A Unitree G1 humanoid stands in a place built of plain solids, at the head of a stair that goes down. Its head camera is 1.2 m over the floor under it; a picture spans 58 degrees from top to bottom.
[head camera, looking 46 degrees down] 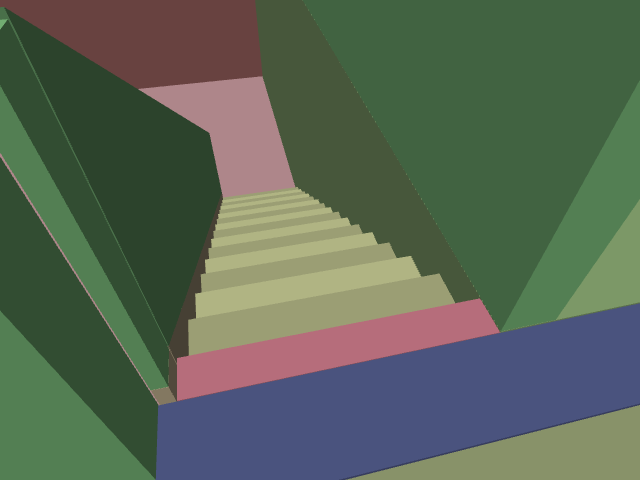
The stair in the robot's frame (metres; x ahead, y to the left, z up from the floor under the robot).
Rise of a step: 0.17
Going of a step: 0.25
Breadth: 1.01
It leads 13 degrees to the left of straight ahead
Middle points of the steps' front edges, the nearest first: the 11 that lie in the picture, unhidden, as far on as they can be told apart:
0.77 -0.05 0.00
1.02 0.00 -0.17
1.27 0.06 -0.34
1.52 0.12 -0.50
1.77 0.17 -0.67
2.01 0.23 -0.84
2.26 0.29 -1.01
2.51 0.34 -1.18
2.76 0.40 -1.35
3.01 0.45 -1.52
3.25 0.51 -1.69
